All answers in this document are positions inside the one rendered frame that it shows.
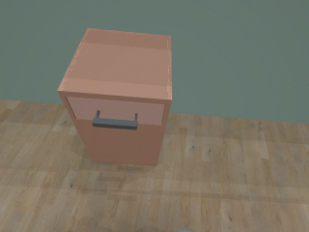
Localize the cabinet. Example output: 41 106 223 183
57 28 172 166

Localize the handle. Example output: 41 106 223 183
92 110 138 131

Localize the drawer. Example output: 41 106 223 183
67 97 165 126

